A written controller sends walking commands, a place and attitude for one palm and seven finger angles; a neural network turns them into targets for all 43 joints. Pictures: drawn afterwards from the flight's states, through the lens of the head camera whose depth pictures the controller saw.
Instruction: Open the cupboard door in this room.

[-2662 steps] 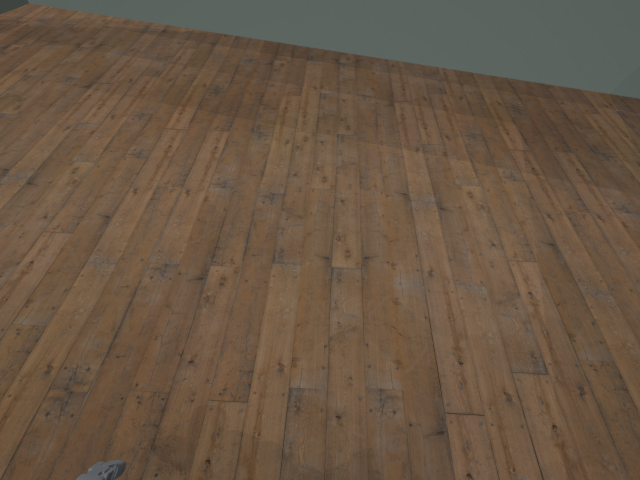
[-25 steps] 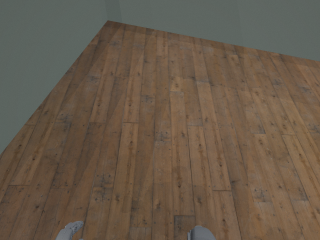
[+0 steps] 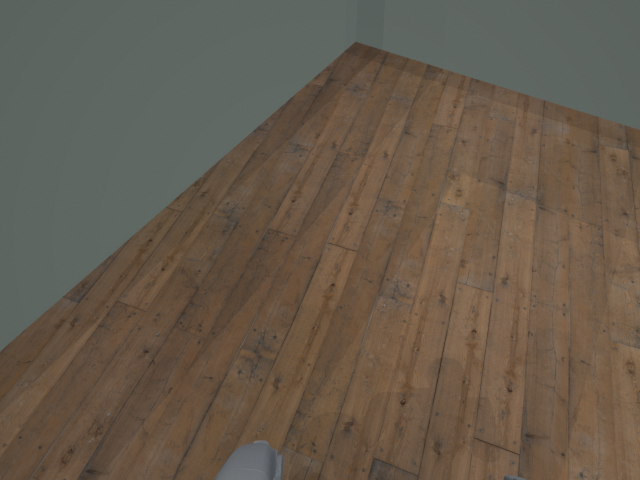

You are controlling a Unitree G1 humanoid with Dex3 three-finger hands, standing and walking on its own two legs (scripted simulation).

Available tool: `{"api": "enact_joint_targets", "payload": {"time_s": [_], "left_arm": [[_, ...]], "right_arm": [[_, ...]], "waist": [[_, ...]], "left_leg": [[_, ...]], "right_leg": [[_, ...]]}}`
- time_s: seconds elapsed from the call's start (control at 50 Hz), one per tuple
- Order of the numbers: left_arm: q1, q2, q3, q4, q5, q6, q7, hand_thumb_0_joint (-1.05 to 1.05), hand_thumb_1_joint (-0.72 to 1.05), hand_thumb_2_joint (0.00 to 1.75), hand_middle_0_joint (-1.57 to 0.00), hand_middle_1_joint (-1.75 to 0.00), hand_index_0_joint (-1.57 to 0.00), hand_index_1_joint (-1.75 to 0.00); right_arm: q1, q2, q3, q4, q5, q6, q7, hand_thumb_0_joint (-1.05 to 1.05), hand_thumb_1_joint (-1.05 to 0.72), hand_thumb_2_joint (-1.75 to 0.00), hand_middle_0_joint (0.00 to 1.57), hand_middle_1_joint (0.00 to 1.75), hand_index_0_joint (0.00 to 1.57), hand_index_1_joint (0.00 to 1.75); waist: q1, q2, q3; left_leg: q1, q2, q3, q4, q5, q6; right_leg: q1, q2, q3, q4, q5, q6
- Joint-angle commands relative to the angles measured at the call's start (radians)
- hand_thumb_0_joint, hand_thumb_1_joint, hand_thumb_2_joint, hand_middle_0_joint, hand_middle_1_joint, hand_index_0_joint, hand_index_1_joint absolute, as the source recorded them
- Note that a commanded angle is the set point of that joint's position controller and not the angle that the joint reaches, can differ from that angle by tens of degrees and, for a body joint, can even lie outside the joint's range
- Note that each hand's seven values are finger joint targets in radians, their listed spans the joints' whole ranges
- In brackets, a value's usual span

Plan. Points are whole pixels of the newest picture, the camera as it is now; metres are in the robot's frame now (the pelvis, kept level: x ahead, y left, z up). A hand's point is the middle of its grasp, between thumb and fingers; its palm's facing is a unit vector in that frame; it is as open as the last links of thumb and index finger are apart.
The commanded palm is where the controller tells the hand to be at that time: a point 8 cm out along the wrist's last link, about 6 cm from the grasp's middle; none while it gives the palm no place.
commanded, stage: turn to face it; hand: left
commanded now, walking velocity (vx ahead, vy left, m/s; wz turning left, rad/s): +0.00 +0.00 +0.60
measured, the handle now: out of the picture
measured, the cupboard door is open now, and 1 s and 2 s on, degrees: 50 50 50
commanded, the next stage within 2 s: none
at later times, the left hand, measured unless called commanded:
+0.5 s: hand out of the picture +0.07 +0.25 -0.16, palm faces +0.30 -0.93 -0.23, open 7.4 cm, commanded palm none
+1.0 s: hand out of the picture -0.03 +0.17 -0.17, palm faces +0.59 -0.77 -0.25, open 7.3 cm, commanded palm none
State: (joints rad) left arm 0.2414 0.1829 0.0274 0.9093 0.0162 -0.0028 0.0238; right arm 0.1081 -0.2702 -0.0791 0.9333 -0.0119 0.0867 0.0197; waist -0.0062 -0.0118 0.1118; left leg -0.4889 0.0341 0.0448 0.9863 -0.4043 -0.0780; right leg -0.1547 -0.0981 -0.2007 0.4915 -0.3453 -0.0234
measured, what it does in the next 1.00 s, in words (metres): steps on the spot, turning left: left foot, then right foot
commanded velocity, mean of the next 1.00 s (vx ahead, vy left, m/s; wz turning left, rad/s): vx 0.00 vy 0.00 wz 0.60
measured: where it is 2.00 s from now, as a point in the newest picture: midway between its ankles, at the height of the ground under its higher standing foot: outside the picture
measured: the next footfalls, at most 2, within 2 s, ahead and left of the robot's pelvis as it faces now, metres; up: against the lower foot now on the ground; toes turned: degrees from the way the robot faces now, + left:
left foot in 0.16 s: +0.05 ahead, +0.12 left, +0.00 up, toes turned +13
right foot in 0.64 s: +0.10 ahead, -0.12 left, +0.00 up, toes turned +21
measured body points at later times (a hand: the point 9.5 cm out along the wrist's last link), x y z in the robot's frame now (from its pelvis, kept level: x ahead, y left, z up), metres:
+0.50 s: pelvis +0.02 +0.02 +0.00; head +0.06 +0.05 +0.45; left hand +0.05 +0.30 -0.14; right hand +0.15 -0.20 -0.14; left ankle +0.01 +0.12 -0.74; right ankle +0.07 -0.16 -0.68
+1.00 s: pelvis +0.04 -0.02 -0.01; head +0.09 +0.01 +0.44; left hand -0.06 +0.21 -0.15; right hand +0.27 -0.19 -0.15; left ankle -0.03 +0.09 -0.70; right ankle +0.07 -0.14 -0.74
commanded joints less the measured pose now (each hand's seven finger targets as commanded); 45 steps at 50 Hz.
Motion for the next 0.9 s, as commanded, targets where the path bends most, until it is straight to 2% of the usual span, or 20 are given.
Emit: {"api": "enact_joint_targets", "payload": {"time_s": [0.0,0.06,0.1,0.12,0.14,0.16,0.18,0.22,0.26,0.34,0.48,0.54,0.58,0.6,0.62,0.64,0.66,0.7,0.74,0.88], "left_arm": [[0.076,0.204,0.053,-0.048,0.008,-0.015,0.013,0.0,0.9,0.9,-0.2,-0.3,-0.2,-0.3],[0.07,0.222,0.063,-0.046,0.011,-0.013,0.009,0.0,0.9,0.9,-0.2,-0.3,-0.2,-0.3],[0.046,0.236,0.067,-0.048,0.002,-0.015,0.002,0.0,0.9,0.9,-0.2,-0.3,-0.2,-0.3],[0.025,0.218,0.066,-0.065,-0.005,-0.013,-0.002,0.0,0.9,0.9,-0.2,-0.3,-0.2,-0.3],[-0.006,0.146,0.045,-0.105,-0.013,-0.01,-0.009,0.0,0.9,0.9,-0.2,-0.3,-0.2,-0.3],[-0.056,0.175,0.048,-0.134,-0.006,0.012,0.001,0.0,0.9,0.9,-0.2,-0.3,-0.2,-0.3],[-0.058,0.172,0.052,-0.143,-0.002,0.019,0.002,0.0,0.9,0.9,-0.2,-0.3,-0.2,-0.3],[-0.07,0.169,0.061,-0.092,0.005,0.031,-0.002,0.0,0.9,0.9,-0.2,-0.3,-0.2,-0.3],[-0.023,0.163,0.064,-0.068,0.008,0.038,-0.013,0.0,0.9,0.9,-0.2,-0.3,-0.2,-0.3],[-0.021,0.153,0.061,-0.065,0.008,0.039,-0.014,0.0,0.9,0.9,-0.2,-0.3,-0.2,-0.3],[-0.14,0.133,0.052,-0.121,0.001,0.03,-0.011,0.0,0.9,0.9,-0.2,-0.3,-0.2,-0.3],[-0.112,0.132,0.049,-0.121,-0.006,0.019,-0.007,0.0,0.9,0.9,-0.2,-0.3,-0.2,-0.3],[-0.039,0.145,0.057,-0.104,-0.012,0.007,-0.001,0.0,0.9,0.9,-0.2,-0.3,-0.2,-0.3],[0.007,0.196,0.069,-0.094,-0.006,-0.004,0.006,0.0,0.9,0.9,-0.2,-0.3,-0.2,-0.3],[0.02,0.29,0.088,-0.09,0.009,-0.011,0.017,0.0,0.9,0.9,-0.2,-0.3,-0.2,-0.3],[0.019,0.305,0.081,-0.097,0.006,-0.005,0.019,0.0,0.9,0.9,-0.2,-0.3,-0.2,-0.3],[-0.033,0.26,0.065,-0.108,0.004,-0.003,0.02,0.0,0.9,0.9,-0.2,-0.3,-0.2,-0.3],[-0.102,0.182,0.043,-0.111,-0.004,-0.007,0.017,0.0,0.9,0.9,-0.2,-0.3,-0.2,-0.3],[-0.079,0.163,0.039,-0.104,-0.006,-0.011,0.013,0.0,0.9,0.9,-0.2,-0.3,-0.2,-0.3],[0.05,0.199,0.056,-0.066,0.004,-0.013,0.014,0.0,0.9,0.9,-0.2,-0.3,-0.2,-0.3]], "right_arm": [[-0.079,-0.021,0.007,-0.108,0.002,-0.027,0.012,0.0,-0.9,-0.9,0.2,0.3,0.2,0.3],[-0.064,-0.025,0.009,-0.12,0.003,-0.039,0.009,0.0,-0.9,-0.9,0.2,0.3,0.2,0.3],[0.048,-0.061,0.0,-0.096,-0.004,-0.049,0.004,0.0,-0.9,-0.9,0.2,0.3,0.2,0.3],[0.145,-0.134,-0.021,-0.074,-0.011,-0.058,0.001,0.0,-0.9,-0.9,0.2,0.3,0.2,0.3],[0.212,-0.251,-0.05,-0.071,-0.011,-0.065,-0.005,0.0,-0.9,-0.9,0.2,0.3,0.2,0.3],[0.242,-0.268,-0.048,-0.055,0.001,-0.056,-0.015,0.0,-0.9,-0.9,0.2,0.3,0.2,0.3],[0.186,-0.254,-0.045,-0.074,-0.001,-0.057,-0.02,0.0,-0.9,-0.9,0.2,0.3,0.2,0.3],[0.074,-0.181,-0.024,-0.098,-0.005,-0.065,-0.035,0.0,-0.9,-0.9,0.2,0.3,0.2,0.3],[0.032,-0.155,-0.014,-0.105,-0.005,-0.074,-0.037,0.0,-0.9,-0.9,0.2,0.3,0.2,0.3],[0.058,-0.156,-0.016,-0.09,-0.003,-0.079,-0.033,0.0,-0.9,-0.9,0.2,0.3,0.2,0.3],[0.117,-0.152,-0.035,-0.069,-0.015,-0.068,-0.027,0.0,-0.9,-0.9,0.2,0.3,0.2,0.3],[0.11,-0.159,-0.043,-0.074,-0.014,-0.064,-0.029,0.0,-0.9,-0.9,0.2,0.3,0.2,0.3],[0.084,-0.141,-0.044,-0.084,-0.004,-0.061,-0.029,0.0,-0.9,-0.9,0.2,0.3,0.2,0.3],[0.086,-0.099,-0.04,-0.092,0.006,-0.063,-0.025,0.0,-0.9,-0.9,0.2,0.3,0.2,0.3],[0.101,-0.028,-0.028,-0.11,0.012,-0.064,-0.022,0.0,-0.9,-0.9,0.2,0.3,0.2,0.3],[0.094,-0.072,-0.039,-0.114,0.002,-0.057,-0.019,0.0,-0.9,-0.9,0.2,0.3,0.2,0.3],[0.107,-0.066,-0.036,-0.109,-0.005,-0.048,-0.012,0.0,-0.9,-0.9,0.2,0.3,0.2,0.3],[0.108,-0.056,-0.037,-0.058,-0.007,-0.027,-0.005,0.0,-0.9,-0.9,0.2,0.3,0.2,0.3],[0.103,-0.037,-0.026,-0.058,-0.002,-0.024,0.004,0.0,-0.9,-0.9,0.2,0.3,0.2,0.3],[-0.009,-0.015,-0.005,-0.071,0.002,-0.026,0.008,0.0,-0.9,-0.9,0.2,0.3,0.2,0.3]], "waist": [[0.037,-0.186,-0.119],[0.024,-0.201,-0.136],[-0.039,-0.139,-0.2],[-0.096,0.003,-0.27],[-0.123,0.32,-0.302],[-0.126,0.199,-0.313],[-0.09,0.106,-0.249],[-0.043,0.191,-0.158],[-0.002,0.146,-0.132],[0.011,0.111,-0.134],[-0.026,0.18,-0.139],[-0.013,0.206,-0.163],[0.028,0.171,-0.201],[0.048,0.058,-0.23],[0.056,-0.256,-0.233],[0.058,-0.248,-0.213],[0.024,-0.167,-0.157],[-0.022,-0.201,-0.099],[-0.02,-0.201,-0.102],[0.036,-0.167,-0.14]], "left_leg": [[-0.025,-0.009,0.056,-0.136,-0.005,0.02],[0.089,-0.033,0.092,-0.275,-0.003,0.049],[0.292,-0.052,0.096,-0.455,0.158,0.074],[0.508,0.074,-0.045,-0.527,0.411,0.129],[0.642,0.377,-0.454,-0.555,0.876,0.284],[0.604,0.43,-0.468,-0.556,0.947,0.362],[0.523,0.42,-0.395,-0.59,0.755,0.355],[0.359,0.274,-0.33,-0.637,0.578,0.268],[0.309,0.209,-0.262,-0.657,0.515,0.226],[0.291,0.172,-0.268,-0.68,0.425,0.223],[0.287,0.159,-0.368,-0.648,0.387,0.239],[0.255,0.148,-0.403,-0.586,0.524,0.229],[0.17,0.101,-0.402,-0.521,0.487,0.182],[0.036,0.047,-0.354,-0.437,0.31,0.13],[-0.147,-0.106,-0.132,-0.193,-0.09,0.04],[-0.111,-0.084,-0.105,0.051,-0.236,0.035],[-0.108,-0.054,-0.119,0.175,-0.175,0.04],[-0.127,-0.015,-0.092,0.268,-0.05,0.01],[-0.131,-0.012,-0.056,0.242,0.008,-0.002],[-0.071,-0.005,0.024,-0.041,-0.019,-0.004]], "right_leg": [[0.162,-0.243,0.111,-0.049,0.845,-0.077],[0.126,-0.267,0.085,0.025,0.876,-0.074],[0.052,-0.244,0.024,0.197,0.818,-0.022],[-0.131,-0.194,-0.007,0.396,0.532,0.032],[-0.422,-0.026,0.02,0.666,-0.275,0.108],[-0.465,-0.017,0.173,0.762,-0.321,0.097],[-0.49,-0.043,0.191,0.777,-0.267,0.1],[-0.457,-0.037,0.224,0.757,-0.125,0.11],[-0.423,-0.022,0.218,0.734,-0.037,0.116],[-0.393,0.001,0.209,0.636,0.008,0.124],[-0.313,0.057,0.193,0.363,-0.058,0.114],[-0.185,0.097,0.183,0.201,-0.055,0.098],[0.008,0.095,0.185,-0.027,0.098,0.087],[0.179,-0.019,0.285,-0.146,0.153,0.061],[0.279,-0.313,0.551,-0.207,0.272,-0.041],[0.115,-0.441,0.568,-0.203,0.379,-0.129],[0.037,-0.379,0.467,-0.187,0.372,-0.152],[0.009,-0.238,0.309,-0.152,0.499,-0.087],[0.046,-0.196,0.198,-0.13,0.638,-0.057],[0.186,-0.24,0.124,-0.072,0.769,-0.075]]}}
